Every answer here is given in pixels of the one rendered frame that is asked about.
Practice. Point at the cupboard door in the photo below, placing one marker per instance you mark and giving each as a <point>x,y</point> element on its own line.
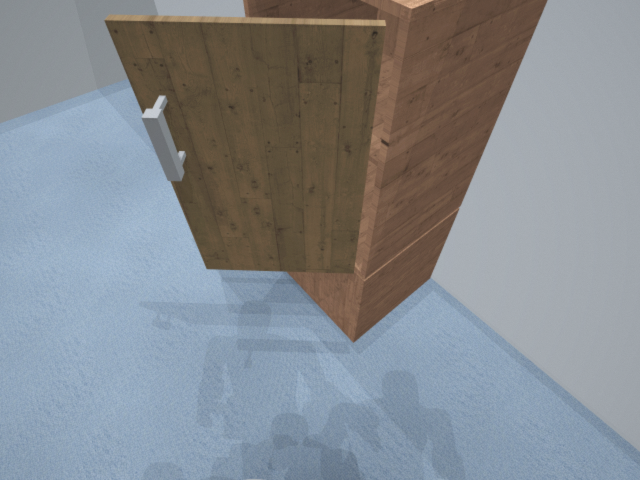
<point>275,116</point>

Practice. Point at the handle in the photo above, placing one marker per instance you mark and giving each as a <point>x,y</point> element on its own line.
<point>160,136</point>

